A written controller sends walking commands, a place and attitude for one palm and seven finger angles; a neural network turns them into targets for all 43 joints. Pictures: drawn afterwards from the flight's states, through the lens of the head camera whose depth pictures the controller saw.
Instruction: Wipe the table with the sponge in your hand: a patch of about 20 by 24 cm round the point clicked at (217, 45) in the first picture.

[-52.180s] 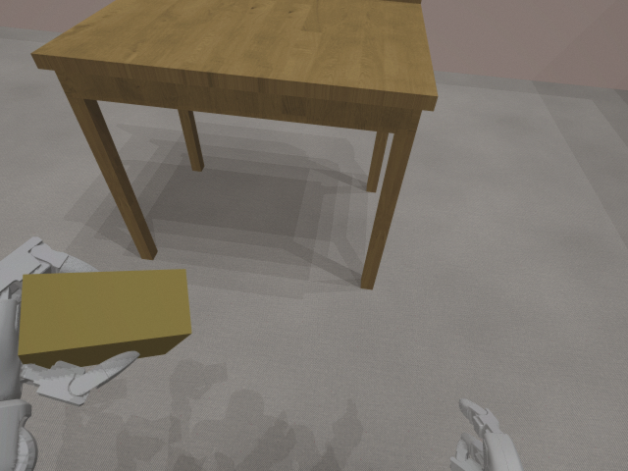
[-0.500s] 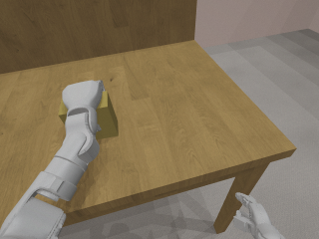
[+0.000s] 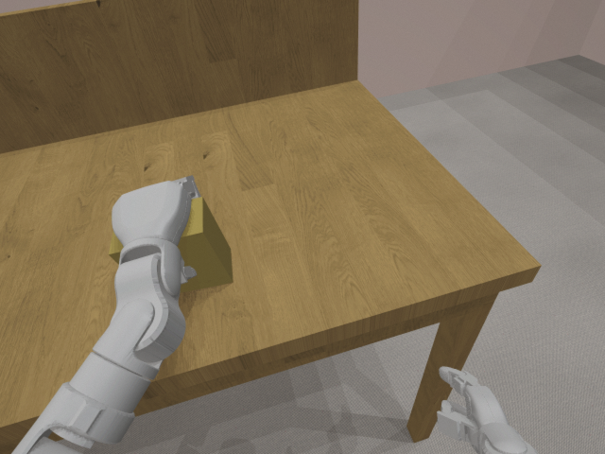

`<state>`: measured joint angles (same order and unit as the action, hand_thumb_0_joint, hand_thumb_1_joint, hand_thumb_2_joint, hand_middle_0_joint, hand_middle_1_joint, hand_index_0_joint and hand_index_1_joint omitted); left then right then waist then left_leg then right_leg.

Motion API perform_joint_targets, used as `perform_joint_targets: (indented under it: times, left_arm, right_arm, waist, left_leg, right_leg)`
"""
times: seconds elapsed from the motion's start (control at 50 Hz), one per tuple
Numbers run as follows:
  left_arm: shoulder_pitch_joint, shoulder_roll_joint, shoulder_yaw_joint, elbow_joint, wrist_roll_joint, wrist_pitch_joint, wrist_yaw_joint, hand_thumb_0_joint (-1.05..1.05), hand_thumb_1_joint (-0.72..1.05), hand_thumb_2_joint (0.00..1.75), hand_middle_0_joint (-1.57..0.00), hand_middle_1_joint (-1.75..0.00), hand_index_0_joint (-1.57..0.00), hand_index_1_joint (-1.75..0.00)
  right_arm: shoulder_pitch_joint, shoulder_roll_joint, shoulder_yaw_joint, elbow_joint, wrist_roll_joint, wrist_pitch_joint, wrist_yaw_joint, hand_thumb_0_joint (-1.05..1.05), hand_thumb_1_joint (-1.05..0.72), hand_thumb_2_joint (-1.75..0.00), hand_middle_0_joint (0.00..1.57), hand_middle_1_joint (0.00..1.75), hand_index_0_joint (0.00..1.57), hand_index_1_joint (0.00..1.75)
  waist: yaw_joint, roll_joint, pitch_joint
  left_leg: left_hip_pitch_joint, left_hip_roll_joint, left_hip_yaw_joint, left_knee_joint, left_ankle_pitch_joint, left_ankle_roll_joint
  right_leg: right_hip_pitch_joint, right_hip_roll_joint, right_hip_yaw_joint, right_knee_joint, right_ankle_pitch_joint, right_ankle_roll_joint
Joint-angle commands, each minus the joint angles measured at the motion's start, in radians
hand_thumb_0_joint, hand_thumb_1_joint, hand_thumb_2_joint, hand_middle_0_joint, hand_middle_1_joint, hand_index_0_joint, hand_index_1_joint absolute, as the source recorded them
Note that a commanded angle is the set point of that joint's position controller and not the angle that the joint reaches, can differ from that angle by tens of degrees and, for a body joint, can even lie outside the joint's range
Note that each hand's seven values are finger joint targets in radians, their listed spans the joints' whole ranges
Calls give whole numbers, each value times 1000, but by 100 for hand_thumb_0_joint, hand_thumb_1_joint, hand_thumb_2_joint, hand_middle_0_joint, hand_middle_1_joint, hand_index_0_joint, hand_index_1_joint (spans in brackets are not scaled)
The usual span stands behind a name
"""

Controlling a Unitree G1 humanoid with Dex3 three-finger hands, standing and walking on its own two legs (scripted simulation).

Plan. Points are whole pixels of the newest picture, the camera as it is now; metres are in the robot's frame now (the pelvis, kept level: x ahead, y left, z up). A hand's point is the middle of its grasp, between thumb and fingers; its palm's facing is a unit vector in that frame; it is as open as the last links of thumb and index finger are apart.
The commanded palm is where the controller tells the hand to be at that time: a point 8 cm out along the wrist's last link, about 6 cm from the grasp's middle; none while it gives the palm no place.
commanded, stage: wipe back along the third lane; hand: left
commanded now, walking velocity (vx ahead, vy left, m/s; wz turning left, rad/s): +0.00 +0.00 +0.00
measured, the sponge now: (183, 259) +0.34 +0.22 +0.10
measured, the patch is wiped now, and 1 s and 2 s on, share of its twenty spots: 0.95 0.95 0.95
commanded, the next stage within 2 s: slide back across to the middle lane in 0.40 s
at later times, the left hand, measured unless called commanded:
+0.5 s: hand (173, 257) +0.30 +0.20 +0.15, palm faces +0.21 -0.12 -0.97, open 10.1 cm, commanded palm +0.25 +0.19 +0.17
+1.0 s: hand (131, 270) +0.26 +0.23 +0.16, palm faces +0.23 -0.17 -0.96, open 10.1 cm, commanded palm +0.22 +0.25 +0.21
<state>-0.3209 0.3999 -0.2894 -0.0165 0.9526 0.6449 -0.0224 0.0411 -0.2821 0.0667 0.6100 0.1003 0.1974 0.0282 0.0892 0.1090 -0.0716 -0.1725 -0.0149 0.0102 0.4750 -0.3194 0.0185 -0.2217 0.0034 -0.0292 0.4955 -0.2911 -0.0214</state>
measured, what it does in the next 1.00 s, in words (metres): stands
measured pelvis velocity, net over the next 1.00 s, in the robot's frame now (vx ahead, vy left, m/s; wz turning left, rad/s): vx -0.01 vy -0.02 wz -0.03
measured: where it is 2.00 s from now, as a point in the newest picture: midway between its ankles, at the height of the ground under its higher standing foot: outside the picture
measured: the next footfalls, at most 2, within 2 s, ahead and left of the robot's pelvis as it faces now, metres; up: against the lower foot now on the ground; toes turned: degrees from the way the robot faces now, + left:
none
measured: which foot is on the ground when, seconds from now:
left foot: down 0.00-1.00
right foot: down 0.00-1.00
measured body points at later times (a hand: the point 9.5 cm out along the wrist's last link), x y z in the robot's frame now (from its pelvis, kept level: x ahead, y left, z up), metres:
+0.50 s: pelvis -0.01 -0.02 +0.00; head -0.03 -0.07 +0.45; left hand +0.28 +0.20 +0.20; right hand +0.21 -0.24 -0.09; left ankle -0.04 +0.11 -0.74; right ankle -0.02 -0.11 -0.74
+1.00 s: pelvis -0.01 -0.02 +0.00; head -0.03 -0.07 +0.45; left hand +0.25 +0.24 +0.22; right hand +0.22 -0.24 -0.08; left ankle -0.04 +0.11 -0.74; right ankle -0.02 -0.11 -0.74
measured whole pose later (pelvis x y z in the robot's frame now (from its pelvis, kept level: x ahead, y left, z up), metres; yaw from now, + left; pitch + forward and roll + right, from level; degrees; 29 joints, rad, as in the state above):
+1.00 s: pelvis -0.01 -0.02 +0.00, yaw -2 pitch -2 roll +1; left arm -0.05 0.52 -0.09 -0.31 0.81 0.64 -0.05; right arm 0.04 -0.30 0.06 0.58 0.08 0.20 -0.03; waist 0.10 0.10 -0.04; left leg -0.13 0.01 0.03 0.48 -0.31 -0.01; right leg -0.20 0.03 -0.01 0.52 -0.29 -0.05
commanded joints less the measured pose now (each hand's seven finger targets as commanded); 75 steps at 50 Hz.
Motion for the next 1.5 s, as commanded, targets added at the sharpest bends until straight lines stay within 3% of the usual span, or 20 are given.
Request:
perform_joint_targets:
  times: [0.0, 0.06, 0.1, 0.16, 0.26, 0.3, 0.46, 0.6, 0.66, 0.7, 0.74, 0.9, 0.96, 1.0, 1.06, 1.2, 1.26, 1.34, 1.42, 1.48]
  left_arm:
    - [-134, 81, 71, -58, -52, 32, -29, 0, 10, 130, -120, -160, -120, -160]
    - [-113, 40, 35, -37, -63, 30, -30, 0, 10, 130, -120, -160, -120, -160]
    - [-67, 101, 96, -55, -61, 26, -30, 0, 10, 130, -120, -160, -120, -160]
    - [-39, 36, 42, -58, -74, 23, -34, 0, 10, 130, -120, -160, -120, -160]
    - [34, 48, 63, -113, -90, 15, -30, 0, 10, 130, -120, -160, -120, -160]
    - [52, 104, 118, -146, -91, 14, -27, 0, 10, 130, -120, -160, -120, -160]
    - [146, 42, 77, -204, -102, 2, -20, 0, 10, 130, -120, -160, -120, -160]
    - [95, 183, 198, -276, -89, 6, -1, 0, 10, 130, -120, -160, -120, -160]
    - [129, 174, 202, -288, -103, 4, 0, 0, 10, 130, -120, -160, -120, -160]
    - [165, 252, 279, -343, -102, 1, 2, 0, 10, 130, -120, -160, -120, -160]
    - [175, 228, 265, -347, -112, 1, 3, 0, 10, 130, -120, -160, -120, -160]
    - [129, 348, 357, -408, -111, 9, -7, 0, 10, 130, -120, -160, -120, -160]
    - [97, 328, 325, -358, -114, 6, -17, 0, 10, 130, -120, -160, -120, -160]
    - [59, 395, 367, -372, -100, 1, -26, 0, 10, 130, -120, -160, -120, -160]
    - [65, 357, 332, -329, -104, -16, -44, 0, 10, 130, -120, -160, -120, -160]
    - [58, 473, 410, -288, -74, -86, -84, 0, 10, 130, -120, -160, -120, -160]
    - [12, 399, 333, -225, -68, -115, -99, 0, 10, 130, -120, -160, -120, -160]
    - [-89, 422, 340, -112, -57, -166, -97, 0, 10, 130, -120, -160, -120, -160]
    - [-178, 432, 341, -85, -50, -221, -92, 0, 10, 130, -120, -160, -120, -160]
    - [-133, 412, 338, -13, -57, -241, -91, 0, 10, 130, -120, -160, -120, -160]
  right_arm:
    - [-222, -105, -34, -174, -3, -45, -17, 0, -90, -90, 20, 30, 20, 30]
    - [-211, -101, -31, -174, -1, -49, -20, 0, -90, -90, 20, 30, 20, 30]
    - [-225, -105, -34, -180, -4, -51, -19, 0, -90, -90, 20, 30, 20, 30]
    - [-220, -100, -35, -184, 1, -54, -20, 0, -90, -90, 20, 30, 20, 30]
    - [-222, -100, -38, -192, 0, -60, -18, 0, -90, -90, 20, 30, 20, 30]
    - [-234, -104, -39, -198, -5, -59, -20, 0, -90, -90, 20, 30, 20, 30]
    - [-219, -98, -42, -202, -3, -66, -19, 0, -90, -90, 20, 30, 20, 30]
    - [-232, -102, -38, -202, -14, -57, -34, 0, -90, -90, 20, 30, 20, 30]
    - [-220, -97, -37, -200, -16, -54, -37, 0, -90, -90, 20, 30, 20, 30]
    - [-235, -100, -38, -207, -20, -52, -38, 0, -90, -90, 20, 30, 20, 30]
    - [-221, -93, -38, -206, -21, -50, -39, 0, -90, -90, 20, 30, 20, 30]
    - [-237, -105, -35, -210, -25, -42, -59, 0, -90, -90, 20, 30, 20, 30]
    - [-214, -107, -36, -197, -26, -47, -68, 0, -90, -90, 20, 30, 20, 30]
    - [-234, -113, -34, -199, -24, -57, -75, 0, -90, -90, 20, 30, 20, 30]
    - [-212, -112, -38, -185, -26, -69, -78, 0, -90, -90, 20, 30, 20, 30]
    - [-224, -123, -41, -176, -33, -100, -91, 0, -90, -90, 20, 30, 20, 30]
    - [-195, -120, -40, -159, -35, -107, -94, 0, -90, -90, 20, 30, 20, 30]
    - [-175, -121, -41, -137, -38, -131, -108, 0, -90, -90, 20, 30, 20, 30]
    - [-152, -123, -40, -139, -40, -147, -114, 0, -90, -90, 20, 30, 20, 30]
    - [-146, -129, -51, -119, -40, -136, -114, 0, -90, -90, 20, 30, 20, 30]
  waist:
    - [-3, -165, -130]
    - [-8, -170, -131]
    - [8, -166, -145]
    - [-2, -165, -118]
    - [3, -176, -97]
    - [14, -189, -97]
    - [10, -188, -92]
    - [24, -164, -122]
    - [26, -168, -127]
    - [43, -142, -154]
    - [33, -145, -137]
    - [38, -109, -115]
    - [24, -110, -100]
    - [29, -80, -116]
    - [22, -97, -110]
    - [29, -101, -131]
    - [10, -100, -86]
    - [-2, -115, -53]
    - [-1, -120, -116]
    - [0, -118, -93]
  left_leg:
    - [-28, 2, -10, -58, 314, 22]
    - [-36, -3, -2, -56, 305, 23]
    - [-41, -5, -5, -55, 294, 24]
    - [-46, -7, 5, -54, 280, 24]
    - [-55, -7, 7, -53, 268, 27]
    - [-57, -8, 2, -55, 248, 30]
    - [-47, -9, 11, -40, 280, 32]
    - [-32, -11, 3, -39, 291, 33]
    - [-37, -13, 7, -31, 333, 30]
    - [-22, -15, -1, -26, 349, 30]
    - [-26, -11, 7, -19, 377, 29]
    - [-15, -12, -12, -36, 343, 28]
    - [-21, -12, -7, -38, 338, 29]
    - [-7, -15, -16, -42, 322, 30]
    - [-12, -14, -16, -47, 329, 32]
    - [-10, -21, -26, -50, 281, 34]
    - [-19, -20, -19, -62, 269, 33]
    - [-23, -18, -22, -76, 220, 35]
    - [-13, -25, -19, -84, 219, 33]
    - [-15, -24, -16, -93, 217, 29]
  right_leg:
    - [121, 26, 21, -39, 306, -48]
    - [133, 20, 14, -41, 311, -41]
    - [149, 24, 41, -42, 303, -44]
    - [136, 20, 28, -47, 289, -36]
    - [137, 21, 39, -51, 284, -31]
    - [135, 25, 64, -60, 254, -33]
    - [144, 22, 56, -48, 309, -27]
    - [157, 27, 98, -43, 324, -37]
    - [188, 17, 84, -27, 392, -33]
    - [202, 23, 117, -23, 416, -40]
    - [203, 15, 93, -14, 456, -36]
    - [173, 26, 126, -39, 356, -46]
    - [167, 16, 98, -46, 341, -39]
    - [160, 24, 124, -55, 304, -47]
    - [167, 13, 83, -58, 307, -38]
    - [164, 18, 110, -78, 233, -38]
    - [135, 10, 65, -91, 220, -30]
    - [102, 13, 54, -118, 143, -33]
    - [133, 9, 48, -121, 140, -34]
    - [135, 12, 44, -133, 156, -33]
